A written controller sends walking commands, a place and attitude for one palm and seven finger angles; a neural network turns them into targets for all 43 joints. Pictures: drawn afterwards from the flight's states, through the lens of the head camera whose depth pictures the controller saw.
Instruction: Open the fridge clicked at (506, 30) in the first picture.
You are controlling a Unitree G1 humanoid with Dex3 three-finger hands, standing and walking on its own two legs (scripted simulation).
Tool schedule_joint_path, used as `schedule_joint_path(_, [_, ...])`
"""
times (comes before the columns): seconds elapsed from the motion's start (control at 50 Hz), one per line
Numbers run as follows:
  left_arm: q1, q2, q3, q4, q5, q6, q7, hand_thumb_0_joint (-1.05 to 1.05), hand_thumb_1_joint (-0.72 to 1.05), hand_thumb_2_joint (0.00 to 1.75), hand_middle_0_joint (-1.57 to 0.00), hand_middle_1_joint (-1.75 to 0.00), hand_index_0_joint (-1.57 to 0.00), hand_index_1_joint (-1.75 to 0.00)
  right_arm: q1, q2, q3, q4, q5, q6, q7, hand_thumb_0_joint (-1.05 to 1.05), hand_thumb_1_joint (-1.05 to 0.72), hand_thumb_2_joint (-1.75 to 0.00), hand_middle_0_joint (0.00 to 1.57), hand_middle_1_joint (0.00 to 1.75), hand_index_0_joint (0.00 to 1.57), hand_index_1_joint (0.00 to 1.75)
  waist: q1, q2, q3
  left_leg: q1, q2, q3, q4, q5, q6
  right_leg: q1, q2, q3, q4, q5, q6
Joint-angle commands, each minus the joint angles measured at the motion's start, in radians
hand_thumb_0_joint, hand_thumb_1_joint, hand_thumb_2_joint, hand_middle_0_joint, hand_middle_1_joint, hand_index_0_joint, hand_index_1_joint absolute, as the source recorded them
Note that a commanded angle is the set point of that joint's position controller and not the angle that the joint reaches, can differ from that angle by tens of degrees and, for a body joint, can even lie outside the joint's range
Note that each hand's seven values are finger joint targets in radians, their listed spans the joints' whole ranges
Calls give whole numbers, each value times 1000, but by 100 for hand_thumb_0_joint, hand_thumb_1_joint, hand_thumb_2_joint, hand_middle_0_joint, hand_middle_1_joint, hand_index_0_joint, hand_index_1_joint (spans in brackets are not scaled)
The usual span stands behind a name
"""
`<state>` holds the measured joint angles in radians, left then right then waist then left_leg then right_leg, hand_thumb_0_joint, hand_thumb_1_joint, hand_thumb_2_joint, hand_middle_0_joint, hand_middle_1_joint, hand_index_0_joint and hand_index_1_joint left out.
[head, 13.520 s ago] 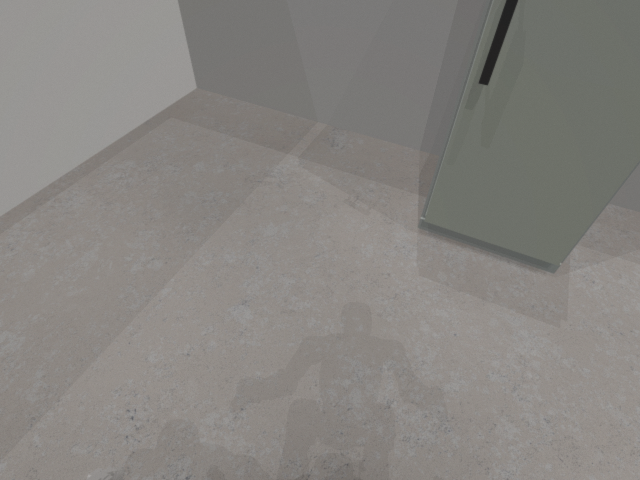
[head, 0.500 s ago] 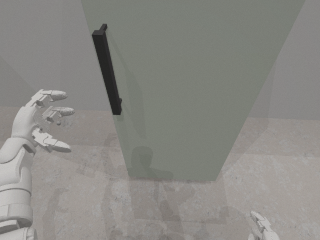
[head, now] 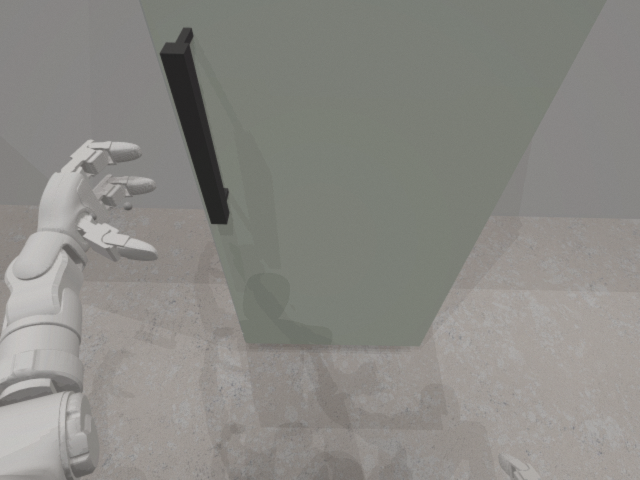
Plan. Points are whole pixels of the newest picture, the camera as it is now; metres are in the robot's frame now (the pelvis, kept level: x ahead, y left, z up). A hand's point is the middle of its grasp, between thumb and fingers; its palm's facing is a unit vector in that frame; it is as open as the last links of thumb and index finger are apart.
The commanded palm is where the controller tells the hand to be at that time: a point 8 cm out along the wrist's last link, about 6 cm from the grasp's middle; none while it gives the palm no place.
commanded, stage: move the hooked fingers beside the handle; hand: left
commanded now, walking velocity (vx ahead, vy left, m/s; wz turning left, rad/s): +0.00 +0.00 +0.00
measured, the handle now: (205, 139) +0.54 +0.18 +0.12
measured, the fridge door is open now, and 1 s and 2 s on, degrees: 0 0 0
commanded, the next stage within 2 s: feel for the door with the fingertips in 1.34 s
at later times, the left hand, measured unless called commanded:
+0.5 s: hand (154, 166) +0.48 +0.24 +0.12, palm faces +0.01 -1.00 +0.00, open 14.0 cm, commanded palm +0.47 +0.29 +0.12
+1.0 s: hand (152, 168) +0.49 +0.25 +0.11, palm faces +0.02 -1.00 +0.00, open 14.0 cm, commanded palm +0.47 +0.29 +0.12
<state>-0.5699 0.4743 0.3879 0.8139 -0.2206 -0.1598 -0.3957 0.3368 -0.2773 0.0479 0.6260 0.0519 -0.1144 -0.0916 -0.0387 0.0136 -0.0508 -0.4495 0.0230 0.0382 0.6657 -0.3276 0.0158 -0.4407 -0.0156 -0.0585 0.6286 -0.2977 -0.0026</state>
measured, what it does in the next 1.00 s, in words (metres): stands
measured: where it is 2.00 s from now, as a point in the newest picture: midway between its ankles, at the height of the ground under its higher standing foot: outside the picture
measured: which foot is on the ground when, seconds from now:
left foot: down 0.00-1.00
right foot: down 0.00-1.00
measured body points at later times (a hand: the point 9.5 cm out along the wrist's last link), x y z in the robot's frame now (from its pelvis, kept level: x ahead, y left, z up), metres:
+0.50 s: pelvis +0.00 +0.00 -0.01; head +0.09 +0.01 +0.43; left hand +0.48 +0.29 +0.12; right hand +0.02 -0.28 -0.12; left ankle +0.00 +0.11 -0.72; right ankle +0.01 -0.12 -0.72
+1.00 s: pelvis +0.02 +0.00 -0.01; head +0.10 +0.02 +0.43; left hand +0.48 +0.30 +0.12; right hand +0.05 -0.26 -0.12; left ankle +0.00 +0.11 -0.72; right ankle +0.01 -0.12 -0.72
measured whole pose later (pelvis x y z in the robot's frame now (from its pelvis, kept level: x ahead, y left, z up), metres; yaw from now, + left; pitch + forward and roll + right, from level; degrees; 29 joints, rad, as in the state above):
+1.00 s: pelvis +0.02 +0.00 -0.01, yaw -1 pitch +14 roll -2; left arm -0.81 0.59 0.43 1.09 -0.15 -0.23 -0.39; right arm 0.39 -0.27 0.04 0.61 0.03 0.04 -0.06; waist -0.11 0.01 -0.09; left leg -0.61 0.05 0.04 0.75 -0.39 0.02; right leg -0.59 0.01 -0.05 0.68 -0.33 0.00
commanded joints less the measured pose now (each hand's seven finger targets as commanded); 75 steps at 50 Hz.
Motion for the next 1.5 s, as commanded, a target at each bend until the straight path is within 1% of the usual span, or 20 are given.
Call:
schedule_joint_path(0.0, [-499, 293, 41, -125, -12, -78, -2, 0, -50, 30, -30, -120, -30, -120, 37, -165, -63, -96, 4, -25, -10, 0, -90, -90, 20, 30, 20, 30, -26, 51, -277, 143, -12, -61, -76, 241, 8, 64, 29, 19, -50, 244, -24])
schedule_joint_path(0.12, [-613, 297, 20, -67, 11, -122, 1, 0, -50, 30, -30, -120, -30, -120, 69, -165, -66, -82, -3, -3, -4, 0, -90, -90, 20, 30, 20, 30, -38, 105, -346, 170, -12, -69, -50, 271, 2, 35, 30, 20, -29, 251, -26])
schedule_joint_path(0.18, [-613, 357, 65, 59, 7, -120, -3, 0, -50, 30, -30, -120, -30, -120, 90, -179, -64, -70, -2, 15, -4, 0, -90, -90, 20, 30, 20, 30, -48, -8, -311, 79, -11, -58, -41, 232, 15, 54, 31, 28, -30, 256, -17])
schedule_joint_path(0.24, [-670, 385, 55, 68, 39, -132, -4, 0, -50, 30, -30, -120, -30, -120, 104, -178, -66, -72, -5, 29, -2, 0, -90, -90, 20, 30, 20, 30, -49, 92, -346, 83, -15, -54, -31, 239, 12, 36, 28, 35, -16, 259, -19])
schedule_joint_path(0.36, [-739, 394, 54, 123, 31, -152, -10, 0, -50, 30, -30, -120, -30, -120, 146, -184, -69, -59, -9, 56, 0, 0, -90, -90, 20, 30, 20, 30, -82, 51, -363, 64, -10, -55, -5, 254, 18, 23, 38, 37, -10, 272, -14])
schedule_joint_path(0.38, [-742, 446, 89, 160, 39, -145, -10, 0, -50, 30, -30, -120, -30, -120, 154, -192, -70, -53, -8, 60, -3, 0, -90, -90, 20, 30, 20, 30, -82, 34, -360, 38, -7, -54, -5, 237, 19, 27, 38, 41, -9, 272, -10])
schedule_joint_path(0.42, [-765, 492, 99, 171, 62, -142, -11, 0, -50, 30, -30, -120, -30, -120, 164, -193, -66, -55, -10, 71, -4, 0, -90, -90, 20, 30, 20, 30, -81, 75, -374, 12, -12, -51, -2, 229, 19, 38, 34, 47, -4, 274, -9])
schedule_joint_path(0.52, [-826, 479, 72, 185, 75, -153, -13, 0, -50, 30, -30, -120, -30, -120, 200, -193, -68, -46, -15, 91, 0, 0, -90, -90, 20, 30, 20, 30, -110, 106, -397, 49, -4, -59, 19, 273, 17, -17, 42, 39, 3, 283, -9])
schedule_joint_path(0.56, [-789, 450, 73, 167, 57, -161, -21, 0, -50, 30, -30, -120, -30, -120, 211, -190, -71, -55, -21, 92, 5, 0, -90, -90, 20, 30, 20, 30, -93, 122, -443, 84, -5, -63, 23, 325, 15, -5, 49, 31, 13, 308, -16])
schedule_joint_path(0.6, [-722, 504, 126, 169, 54, -156, -27, 0, -50, 30, -30, -120, -30, -120, 216, -196, -76, -59, -21, 104, 8, 0, -90, -90, 20, 30, 20, 30, -70, 107, -480, 89, 0, -57, 30, 363, 13, 17, 49, 33, 19, 342, -13])
schedule_joint_path(0.66, [-681, 464, 100, 179, 54, -137, -31, 0, -50, 30, -30, -120, -30, -120, 216, -192, -74, -73, -20, 117, 13, 0, -90, -90, 20, 30, 20, 30, -71, 90, -422, 53, -2, -49, 23, 358, 19, 15, 52, 26, 18, 348, -14])
schedule_joint_path(0.78, [-659, 460, 133, -10, 30, -160, -9, 0, -50, 30, -30, -120, -30, -120, 204, -183, -89, -91, -21, 131, 26, 0, -90, -90, 20, 30, 20, 30, -50, 157, -504, 177, 13, -61, 40, 518, 7, 5, 59, 23, 27, 399, -15])
schedule_joint_path(0.82, [-655, 426, 107, 42, 29, -142, -8, 0, -50, 30, -30, -120, -30, -120, 195, -180, -86, -84, -17, 134, 26, 0, -90, -90, 20, 30, 20, 30, -70, 104, -422, 125, 11, -53, 29, 445, 11, -1, 60, 18, 15, 380, -11])
schedule_joint_path(0.88, [-674, 440, 112, 31, 42, -139, 2, 0, -50, 30, -30, -120, -30, -120, 187, -181, -85, -82, -17, 131, 22, 0, -90, -90, 20, 30, 20, 30, -66, 137, -426, 138, 8, -58, 27, 441, 11, -8, 55, 21, 16, 371, -15])
schedule_joint_path(0.98, [-751, 353, 32, 47, 44, -151, 8, 0, -50, 30, -30, -120, -30, -120, 171, -174, -79, -71, -17, 122, 18, 0, -90, -90, 20, 30, 20, 30, -97, 151, -392, 164, 10, -72, 28, 392, 4, -70, 53, 16, 11, 308, -17])
schedule_joint_path(1.04, [-740, 338, 27, 82, 40, -147, 10, 0, -50, 30, -30, -120, -30, -120, 169, -175, -77, -68, -18, 119, 19, 0, -90, -90, 20, 30, 20, 30, -97, 97, -402, 144, 9, -73, 31, 388, 7, -51, 52, 16, 16, 322, -15])
schedule_joint_path(1.28, [-692, 449, 115, 56, 47, -167, 17, 0, -50, 30, -30, -120, -30, -120, 153, -177, -74, -100, -18, 127, 23, 0, -90, -90, 20, 30, 20, 30, -53, 90, -459, 83, -2, -50, 38, 383, 13, 53, 48, 32, 33, 389, -13])
schedule_joint_path(1.34, [-715, 391, 50, 72, 47, -157, 1, 0, -50, 30, -30, -120, -30, -120, 142, -173, -70, -98, -11, 128, 19, 0, -90, -90, 20, 30, 20, 30, -81, 112, -385, 66, -4, -50, 24, 311, 14, 8, 48, 29, 14, 328, -13])
schedule_joint_path(1.42, [-725, 375, 50, 42, 30, -164, -3, 0, -50, 30, -30, -120, -30, -120, 154, -177, -75, -83, -14, 122, 17, 0, -90, -90, 20, 30, 20, 30, -79, 140, -416, 125, 2, -65, 24, 327, 9, -21, 51, 22, 11, 300, -20])
schedule_joint_path(1.48, [-699, 297, 8, 52, 13, -155, -5, 0, -50, 30, -30, -120, -30, -120, 157, -172, -77, -75, -14, 116, 20, 0, -90, -90, 20, 30, 20, 30, -83, 111, -412, 136, 3, -69, 22, 348, 9, -27, 53, 16, 10, 307, -20])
